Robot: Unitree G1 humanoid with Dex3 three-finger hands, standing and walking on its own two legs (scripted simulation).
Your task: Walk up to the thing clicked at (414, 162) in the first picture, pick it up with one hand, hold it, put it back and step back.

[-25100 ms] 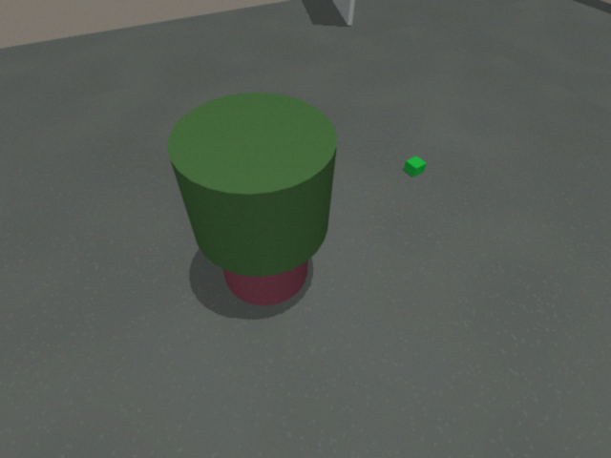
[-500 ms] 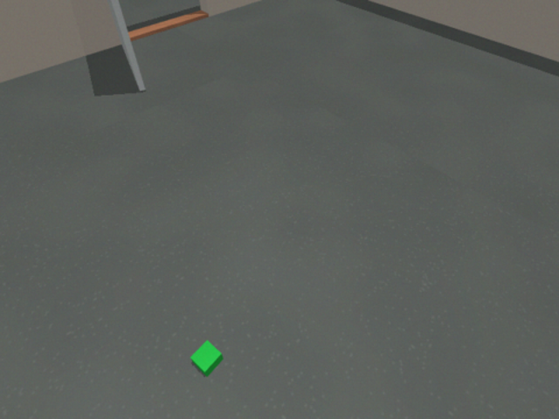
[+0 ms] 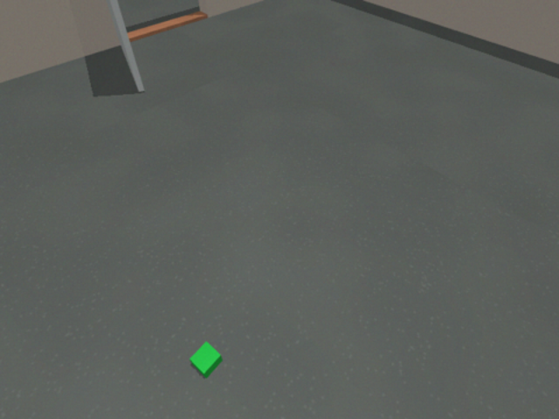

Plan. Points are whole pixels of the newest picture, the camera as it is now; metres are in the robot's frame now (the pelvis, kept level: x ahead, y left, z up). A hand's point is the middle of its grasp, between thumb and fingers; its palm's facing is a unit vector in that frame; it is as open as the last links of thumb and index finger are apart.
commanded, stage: stand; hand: left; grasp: from above
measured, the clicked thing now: (206, 359) +0.42 +0.23 -0.75
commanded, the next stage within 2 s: rise first in 0.66 s
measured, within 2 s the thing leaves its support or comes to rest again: neither
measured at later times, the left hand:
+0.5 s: hand out of the picture +0.07 +0.26 -0.16, palm faces -0.03 -0.94 -0.34, open 7.4 cm
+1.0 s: hand out of the picture +0.15 +0.26 -0.17, palm faces +0.00 -0.94 -0.35, open 8.6 cm
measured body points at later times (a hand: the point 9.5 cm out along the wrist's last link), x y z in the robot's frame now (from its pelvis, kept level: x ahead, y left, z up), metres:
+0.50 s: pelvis +0.00 +0.00 +0.00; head +0.01 +0.01 +0.45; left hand +0.07 +0.31 -0.13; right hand +0.07 -0.30 -0.13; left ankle +0.00 +0.13 -0.75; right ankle +0.00 -0.14 -0.75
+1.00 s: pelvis -0.01 +0.00 -0.02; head +0.04 +0.01 +0.42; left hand +0.15 +0.30 -0.15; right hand +0.09 -0.27 -0.14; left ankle +0.00 +0.13 -0.75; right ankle +0.00 -0.14 -0.75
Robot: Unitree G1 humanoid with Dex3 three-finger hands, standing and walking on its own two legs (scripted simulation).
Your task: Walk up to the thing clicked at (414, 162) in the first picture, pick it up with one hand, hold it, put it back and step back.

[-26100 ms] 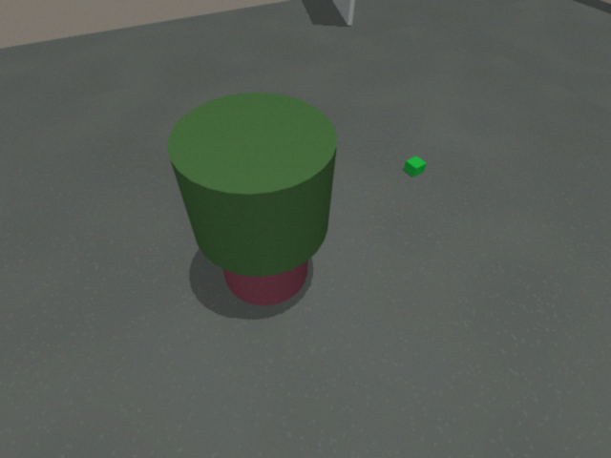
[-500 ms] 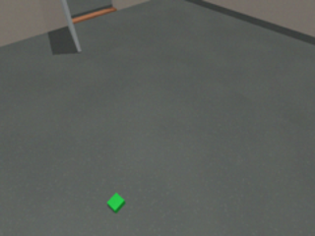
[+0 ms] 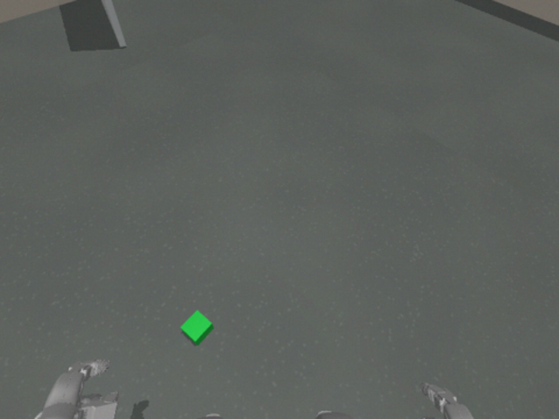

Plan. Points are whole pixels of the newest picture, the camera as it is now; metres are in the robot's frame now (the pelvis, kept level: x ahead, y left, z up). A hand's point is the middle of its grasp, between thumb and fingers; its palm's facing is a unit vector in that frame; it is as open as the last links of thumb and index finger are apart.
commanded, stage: rise first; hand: left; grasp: from above
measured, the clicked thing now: (197, 327) +0.44 +0.23 -0.73
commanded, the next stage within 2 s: none
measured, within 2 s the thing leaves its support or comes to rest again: neither
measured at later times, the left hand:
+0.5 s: hand out of the picture +0.14 +0.27 -0.21, palm faces -0.10 -0.85 -0.52, open 13.5 cm
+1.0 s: hand (116, 411) +0.17 +0.30 -0.32, palm faces -0.25 -0.57 -0.79, open 13.5 cm
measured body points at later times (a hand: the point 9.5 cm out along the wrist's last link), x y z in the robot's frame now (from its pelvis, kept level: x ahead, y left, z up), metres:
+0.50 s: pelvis +0.00 +0.01 -0.06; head +0.10 +0.02 +0.38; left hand +0.15 +0.32 -0.18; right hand +0.16 -0.25 -0.16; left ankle +0.01 +0.13 -0.73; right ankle +0.01 -0.14 -0.73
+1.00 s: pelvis -0.03 +0.00 -0.16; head +0.11 +0.02 +0.27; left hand +0.18 +0.33 -0.27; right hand +0.16 -0.26 -0.27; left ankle +0.01 +0.13 -0.73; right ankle +0.01 -0.14 -0.72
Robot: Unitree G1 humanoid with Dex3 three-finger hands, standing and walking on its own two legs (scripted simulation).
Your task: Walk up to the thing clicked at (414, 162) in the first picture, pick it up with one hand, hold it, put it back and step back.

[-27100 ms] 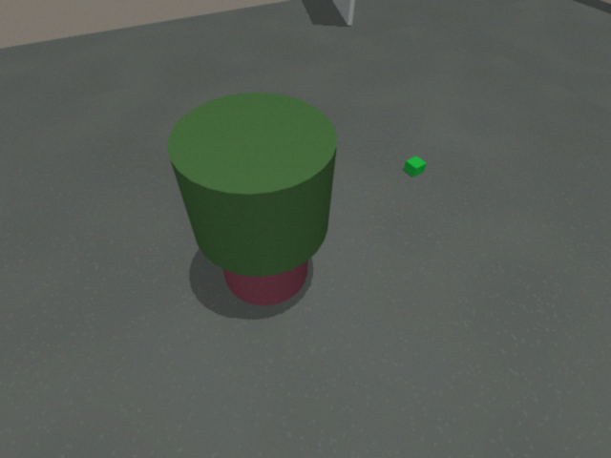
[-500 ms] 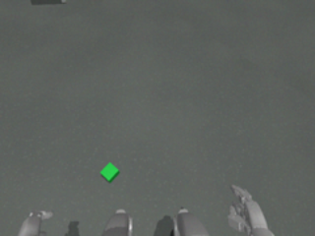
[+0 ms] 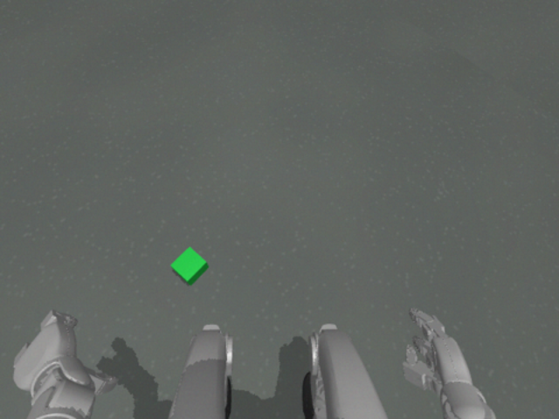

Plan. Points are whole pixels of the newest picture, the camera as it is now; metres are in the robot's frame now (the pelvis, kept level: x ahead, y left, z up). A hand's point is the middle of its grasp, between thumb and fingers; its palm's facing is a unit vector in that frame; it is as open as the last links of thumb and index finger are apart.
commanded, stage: rise first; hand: left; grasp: from above
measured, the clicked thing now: (190, 266) +0.47 +0.23 -0.57
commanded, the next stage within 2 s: none
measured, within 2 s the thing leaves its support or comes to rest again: neither
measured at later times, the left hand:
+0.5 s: hand (134, 292) +0.35 +0.30 -0.33, palm faces -0.22 -0.29 -0.93, open 13.5 cm
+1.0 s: hand (154, 273) +0.41 +0.28 -0.41, palm faces -0.22 -0.34 -0.91, open 14.0 cm
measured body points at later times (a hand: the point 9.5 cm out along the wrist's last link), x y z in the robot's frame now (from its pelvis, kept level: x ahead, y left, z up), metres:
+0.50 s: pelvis -0.06 +0.00 -0.19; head +0.14 +0.02 +0.21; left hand +0.36 +0.31 -0.28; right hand +0.02 -0.26 -0.32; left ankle +0.04 +0.13 -0.57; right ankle +0.04 -0.14 -0.57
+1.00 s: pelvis -0.05 +0.00 -0.26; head +0.18 +0.02 +0.12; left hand +0.42 +0.29 -0.36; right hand -0.06 -0.26 -0.37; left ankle +0.04 +0.13 -0.57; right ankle +0.04 -0.14 -0.57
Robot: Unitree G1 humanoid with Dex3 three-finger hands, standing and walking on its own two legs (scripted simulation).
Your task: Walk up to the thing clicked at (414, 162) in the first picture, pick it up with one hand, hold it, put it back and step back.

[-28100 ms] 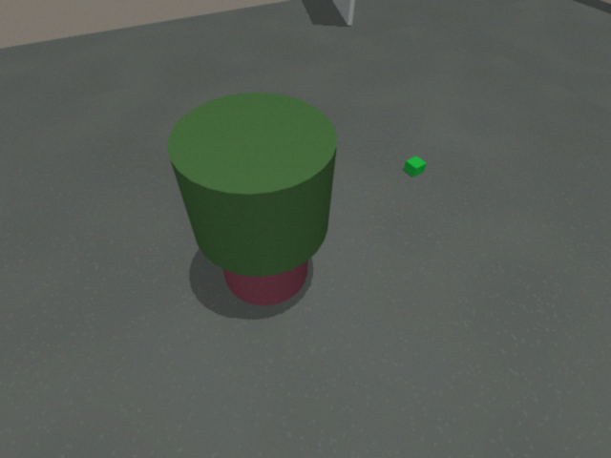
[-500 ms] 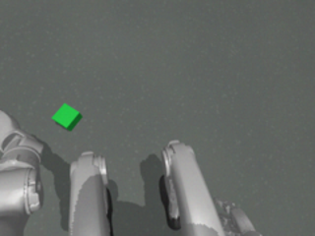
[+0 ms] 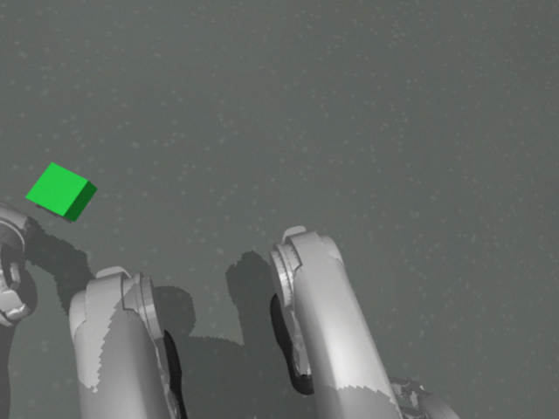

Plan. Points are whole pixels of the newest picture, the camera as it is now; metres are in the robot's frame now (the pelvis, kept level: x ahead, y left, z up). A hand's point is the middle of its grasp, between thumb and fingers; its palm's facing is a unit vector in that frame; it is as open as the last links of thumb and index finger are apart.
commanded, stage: rise first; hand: left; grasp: from above
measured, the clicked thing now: (63, 192) +0.50 +0.27 -0.31
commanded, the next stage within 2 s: none
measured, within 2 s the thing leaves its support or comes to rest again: neither
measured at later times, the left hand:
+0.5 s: hand out of the picture +0.45 +0.32 -0.19, palm faces -0.19 -0.37 -0.91, open 14.0 cm
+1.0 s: hand (4, 196) +0.47 +0.31 -0.19, palm faces -0.20 -0.35 -0.91, open 13.8 cm
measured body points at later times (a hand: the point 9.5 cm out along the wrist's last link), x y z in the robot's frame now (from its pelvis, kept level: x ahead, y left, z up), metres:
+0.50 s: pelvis +0.00 +0.00 -0.02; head +0.26 +0.04 +0.35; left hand +0.46 +0.33 -0.13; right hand +0.01 -0.26 -0.12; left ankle +0.08 +0.13 -0.31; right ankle +0.10 -0.13 -0.31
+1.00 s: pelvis +0.00 +0.00 -0.02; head +0.26 +0.05 +0.34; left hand +0.48 +0.33 -0.14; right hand -0.01 -0.26 -0.11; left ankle +0.08 +0.13 -0.31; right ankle +0.10 -0.13 -0.31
